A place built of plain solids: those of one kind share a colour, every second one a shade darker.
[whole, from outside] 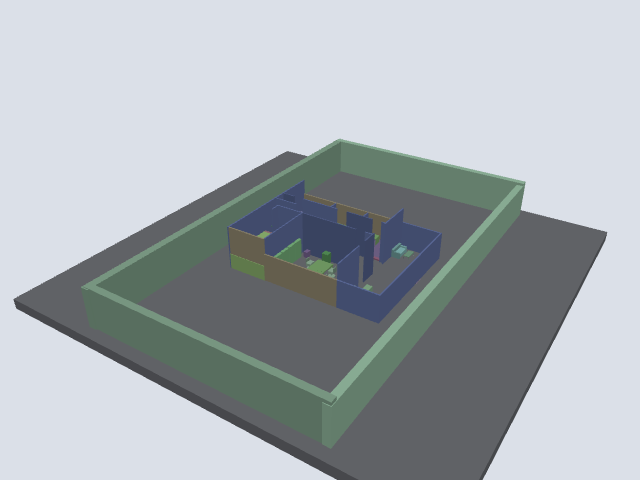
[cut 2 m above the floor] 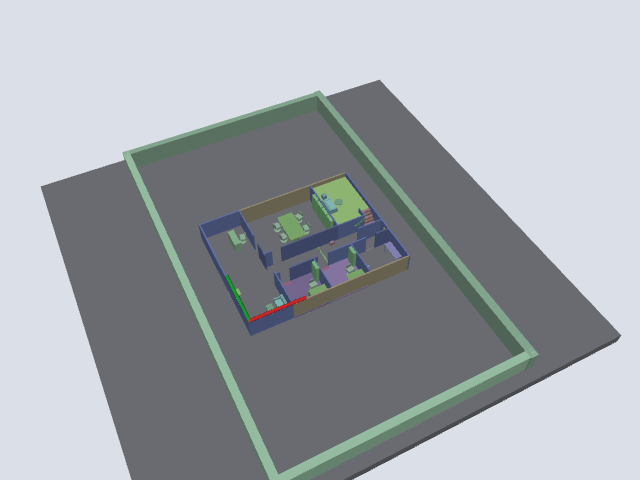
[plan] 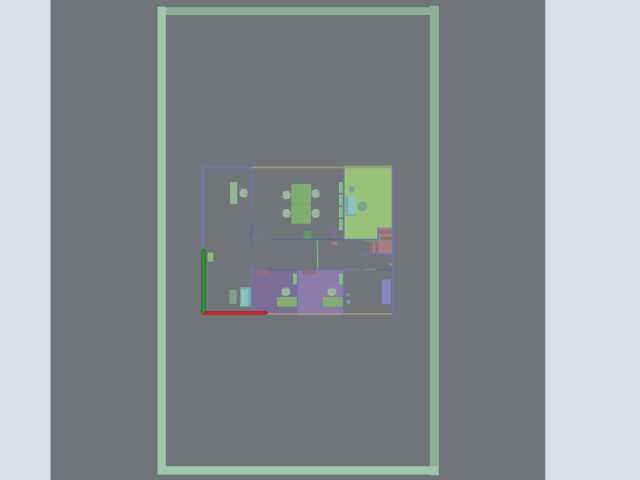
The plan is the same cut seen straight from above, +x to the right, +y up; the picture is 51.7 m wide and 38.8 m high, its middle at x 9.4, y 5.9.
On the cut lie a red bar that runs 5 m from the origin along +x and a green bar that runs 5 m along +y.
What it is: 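A split-level office floor of the 2010s; 15.2 x 11.7 m, ceiling 2.73 m, the lounge at its east end 1.52 m higher up one flight of 8 risers of 0.190 m that turns at a quarter landing between full-height walls, each run 0.97 m clear between its solids, a corridor of 2.45 m, a front door of 0.86 to 0.98 x 2.1 m, inner doorways of 0.90 to 1.12 m, desks 0.73 m, task chairs 0.47 m, meeting chairs 0.45 m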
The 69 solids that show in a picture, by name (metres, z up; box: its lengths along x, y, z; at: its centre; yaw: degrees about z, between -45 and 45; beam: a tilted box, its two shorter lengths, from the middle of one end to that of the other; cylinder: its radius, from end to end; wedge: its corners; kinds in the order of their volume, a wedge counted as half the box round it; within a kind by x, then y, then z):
{
 "ring_hedge_1": {"box": [0.69, 37.83, 3.65], "at": [-3.4, 5.85, 1.77]},
 "ring_hedge_2": {"box": [22.69, 0.68, 3.9], "at": [7.61, -12.72, 1.9]},
 "ring_hedge_3": {"box": [22.6, 0.64, 3.94], "at": [7.61, 24.4, 1.92]},
 "ring_hedge_4": {"box": [0.76, 37.98, 3.89], "at": [18.65, 5.85, 1.89]},
 "wall_1": {"box": [0.15, 12.0, 2.78], "at": [-0.07, 5.85, 1.34]},
 "wall_2": {"box": [4.17, 0.15, 2.78], "at": [1.94, -0.07, 1.34]},
 "wall_3": {"box": [4.17, 0.15, 2.78], "at": [1.94, 11.78, 1.34]},
 "wall_4": {"box": [0.12, 3.73, 4.3], "at": [3.87, 1.86, 2.1]},
 "wall_5": {"box": [0.12, 1.64, 4.3], "at": [3.87, 6.48, 2.1]},
 "wall_6": {"box": [0.12, 3.41, 4.3], "at": [3.87, 10.0, 2.1]},
 "wall_7": {"box": [0.43, 0.12, 4.3], "at": [4.09, 3.5, 2.1]},
 "wall_8": {"box": [0.75, 0.12, 4.3], "at": [4.25, 5.95, 2.1]},
 "wall_9": {"box": [2.72, 0.12, 4.3], "at": [6.59, 3.5, 2.1]},
 "wall_10": {"box": [0.12, 3.5, 2.78], "at": [7.59, 1.75, 1.34]},
 "wall_11": {"box": [5.79, 0.12, 4.3], "at": [8.41, 5.95, 2.1]},
 "wall_12": {"box": [2.29, 0.12, 4.3], "at": [10.17, 3.5, 2.1]},
 "wall_13": {"box": [0.12, 3.5, 2.78], "at": [11.31, 1.75, 1.34]},
 "wall_14": {"box": [0.12, 5.75, 4.3], "at": [11.31, 8.82, 2.1]},
 "wall_15": {"box": [1.61, 0.12, 4.3], "at": [12.12, 3.5, 2.1]},
 "wall_16": {"box": [2.72, 0.12, 4.3], "at": [12.67, 5.95, 2.1]},
 "wall_17": {"box": [2.43, 0.12, 4.3], "at": [13.99, 4.77, 2.1]},
 "wall_18": {"box": [0.12, 1.03, 4.3], "at": [14.09, 6.4, 2.1]},
 "wall_19": {"box": [1.28, 0.12, 4.3], "at": [14.57, 3.5, 2.1]},
 "wall_20": {"box": [0.15, 12.0, 4.3], "at": [15.29, 5.85, 2.1]},
 "split_lounge_level_1": {"box": [2.67, 0.92, 1.57], "at": [12.7, 6.46, 0.73]},
 "split_lounge_level_2": {"box": [3.84, 4.98, 1.57], "at": [13.29, 9.41, 0.73]},
 "glazing_1": {"box": [3.72, 0.15, 2.78], "at": [5.73, -0.07, 1.34]},
 "glazing_2": {"box": [7.44, 0.15, 2.78], "at": [7.59, 11.78, 1.34]},
 "glazing_3": {"box": [3.72, 0.15, 2.78], "at": [9.45, -0.07, 1.34]},
 "glazing_4": {"box": [3.9, 0.15, 2.78], "at": [13.26, -0.07, 1.34]},
 "glazing_5": {"box": [3.9, 0.15, 4.3], "at": [13.26, 11.78, 2.1]},
 "scell_level_1": {"box": [3.6, 3.33, 0.2], "at": [5.73, 1.47, 0.05]},
 "scell_level_2": {"box": [2.3, 0.3, 0.2], "at": [6.38, 3.29, 0.05]},
 "scell_level_3": {"box": [3.6, 3.33, 0.2], "at": [9.45, 1.47, 0.05]},
 "scell_level_4": {"box": [2.23, 0.3, 0.2], "at": [10.14, 3.29, 0.05]},
 "shelf_1": {"box": [0.3, 0.9, 1.95], "at": [7.37, 2.75, 1.07]},
 "shelf_2": {"box": [0.3, 0.9, 1.95], "at": [11.09, 2.75, 1.07]},
 "shelf_3": {"box": [0.3, 0.9, 1.95], "at": [11.09, 7.14, 0.93]},
 "shelf_4": {"box": [0.3, 0.9, 1.95], "at": [11.09, 8.14, 0.93]},
 "shelf_5": {"box": [0.3, 0.9, 1.95], "at": [11.09, 9.14, 0.93]},
 "shelf_6": {"box": [0.3, 0.9, 1.95], "at": [11.09, 10.14, 0.93]},
 "sofa_1": {"box": [0.65, 1.24, 0.37], "at": [3.29, 1.3, 0.24]},
 "sofa_2": {"box": [0.86, 0.16, 0.65], "at": [3.37, 2.0, 0.28]},
 "sofa_3": {"box": [0.24, 1.56, 0.83], "at": [3.68, 1.3, 0.36]},
 "sofa_4": {"box": [0.24, 1.56, 0.83], "at": [11.56, 8.62, 1.89]},
 "sofa_5": {"box": [0.65, 1.24, 0.37], "at": [11.95, 8.62, 1.76]},
 "split_steps_1": {"box": [0.26, 1.06, 0.43], "at": [13.77, 5.36, 0.17]},
 "split_steps_2": {"box": [1.06, 1.06, 0.81], "at": [14.68, 5.36, 0.35]},
 "split_steps_3": {"box": [1.06, 0.26, 0.81], "at": [14.68, 6.79, 1.11]},
 "reception_counter_1": {"box": [0.6, 1.8, 1.1], "at": [2.42, 9.7, 0.5]},
 "task_chair_1": {"box": [0.48, 0.68, 0.26], "at": [3.24, 9.7, 0.58], "yaw": -10.2},
 "task_chair_2": {"box": [0.68, 0.48, 0.26], "at": [6.64, 1.72, 0.73], "yaw": 5.3},
 "task_chair_3": {"box": [0.48, 0.68, 0.26], "at": [6.69, 8.06, 0.58], "yaw": 3.3},
 "task_chair_4": {"box": [0.48, 0.68, 0.26], "at": [6.69, 9.54, 0.58], "yaw": 9.3},
 "task_chair_5": {"box": [0.48, 0.68, 0.26], "at": [9.05, 8.04, 0.58], "yaw": -0.2},
 "task_chair_6": {"box": [0.48, 0.68, 0.26], "at": [9.05, 9.65, 0.58], "yaw": 19.2},
 "task_chair_7": {"box": [0.68, 0.48, 0.26], "at": [10.36, 1.72, 0.73], "yaw": 8.6},
 "desk_1": {"box": [1.6, 0.8, 0.07], "at": [6.73, 0.9, 0.84]},
 "desk_2": {"box": [0.8, 1.6, 0.07], "at": [7.47, 8.02, 0.69]},
 "desk_3": {"box": [0.8, 1.6, 0.07], "at": [7.47, 9.62, 0.69]},
 "desk_4": {"box": [0.8, 1.6, 0.07], "at": [8.27, 8.02, 0.69]},
 "desk_5": {"box": [0.8, 1.6, 0.07], "at": [8.27, 9.62, 0.69]},
 "desk_6": {"box": [1.6, 0.8, 0.07], "at": [10.45, 0.9, 0.84]},
 "printer_1": {"box": [0.64, 0.6, 1.09], "at": [8.38, 6.3, 0.49]},
 "filing_cabinet_1": {"box": [0.42, 0.56, 0.65], "at": [10.51, 6.39, 0.27]},
 "coffee_table_1": {"box": [0.58, 1.12, 0.07], "at": [2.37, 1.3, 0.36]},
 "coffee_table_2": {"cylinder": 0.4, "from": [12.82, 8.62, 1.85], "to": [12.82, 8.62, 1.92]},
 "bar_table_1": {"box": [0.7, 2.0, 0.06], "at": [14.76, 1.72, 1.05]},
 "doormat_hold_1": {"box": [0.45, 0.75, 0.06], "at": [0.55, 4.53, -0.02]}
}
